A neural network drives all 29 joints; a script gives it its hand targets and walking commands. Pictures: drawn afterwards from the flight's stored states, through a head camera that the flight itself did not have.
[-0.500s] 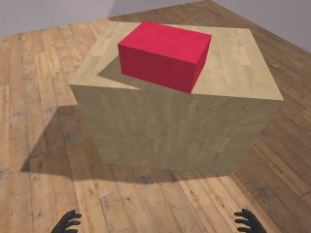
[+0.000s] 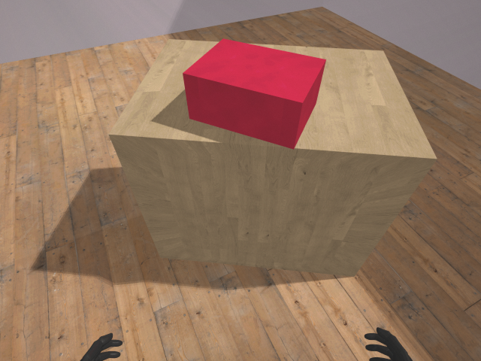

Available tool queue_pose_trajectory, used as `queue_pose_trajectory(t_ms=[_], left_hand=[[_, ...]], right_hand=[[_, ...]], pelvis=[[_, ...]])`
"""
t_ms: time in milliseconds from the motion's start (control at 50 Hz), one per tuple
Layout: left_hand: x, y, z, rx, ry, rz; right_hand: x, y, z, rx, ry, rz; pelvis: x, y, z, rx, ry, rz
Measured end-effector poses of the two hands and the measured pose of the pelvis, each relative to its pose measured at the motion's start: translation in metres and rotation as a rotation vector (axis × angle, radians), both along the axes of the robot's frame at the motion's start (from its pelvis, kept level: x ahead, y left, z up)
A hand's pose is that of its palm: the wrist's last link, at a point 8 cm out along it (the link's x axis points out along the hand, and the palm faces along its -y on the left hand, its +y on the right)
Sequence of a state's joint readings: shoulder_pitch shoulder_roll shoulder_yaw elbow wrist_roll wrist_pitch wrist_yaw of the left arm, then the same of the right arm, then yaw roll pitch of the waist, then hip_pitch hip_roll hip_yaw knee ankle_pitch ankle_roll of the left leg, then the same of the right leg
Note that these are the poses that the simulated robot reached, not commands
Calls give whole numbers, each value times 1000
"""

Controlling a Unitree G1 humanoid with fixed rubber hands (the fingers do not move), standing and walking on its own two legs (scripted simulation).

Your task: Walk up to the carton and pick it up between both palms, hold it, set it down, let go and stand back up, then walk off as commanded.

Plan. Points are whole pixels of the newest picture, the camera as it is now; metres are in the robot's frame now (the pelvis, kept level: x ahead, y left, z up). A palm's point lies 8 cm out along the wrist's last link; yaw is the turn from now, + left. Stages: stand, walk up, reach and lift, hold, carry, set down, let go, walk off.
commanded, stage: stand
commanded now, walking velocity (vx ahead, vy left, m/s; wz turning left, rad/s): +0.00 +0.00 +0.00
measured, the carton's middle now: (255, 89) +0.80 -0.01 +0.03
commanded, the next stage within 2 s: walk up in 0.98 s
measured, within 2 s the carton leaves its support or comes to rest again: neither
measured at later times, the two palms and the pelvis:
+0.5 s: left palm out of the picture +0.10 +0.28 -0.10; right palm out of the picture +0.12 -0.25 -0.09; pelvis -0.01 +0.00 +0.00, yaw +0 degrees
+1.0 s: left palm out of the picture +0.07 +0.28 -0.10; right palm out of the picture +0.09 -0.26 -0.10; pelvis -0.03 -0.01 +0.00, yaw +0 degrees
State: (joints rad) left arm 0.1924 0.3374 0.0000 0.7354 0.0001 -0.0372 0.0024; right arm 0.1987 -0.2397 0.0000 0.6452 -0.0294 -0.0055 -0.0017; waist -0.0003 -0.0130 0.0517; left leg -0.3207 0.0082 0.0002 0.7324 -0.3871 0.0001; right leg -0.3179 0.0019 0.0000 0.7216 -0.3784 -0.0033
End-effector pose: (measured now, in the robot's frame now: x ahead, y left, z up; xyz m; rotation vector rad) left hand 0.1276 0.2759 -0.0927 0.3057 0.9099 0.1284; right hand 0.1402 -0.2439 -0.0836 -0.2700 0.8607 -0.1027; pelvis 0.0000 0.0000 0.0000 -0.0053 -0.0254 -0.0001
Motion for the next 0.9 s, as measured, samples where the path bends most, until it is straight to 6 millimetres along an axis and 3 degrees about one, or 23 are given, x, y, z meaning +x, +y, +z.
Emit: queue_pose_trajectory(t_ms=[900], left_hand=[[-49, 5, -5, 25, 92, 36]], right_hand=[[-45, -12, -14, 5, 85, -25]], pelvis=[[-24, -5, 3, 7, -24, 0]])
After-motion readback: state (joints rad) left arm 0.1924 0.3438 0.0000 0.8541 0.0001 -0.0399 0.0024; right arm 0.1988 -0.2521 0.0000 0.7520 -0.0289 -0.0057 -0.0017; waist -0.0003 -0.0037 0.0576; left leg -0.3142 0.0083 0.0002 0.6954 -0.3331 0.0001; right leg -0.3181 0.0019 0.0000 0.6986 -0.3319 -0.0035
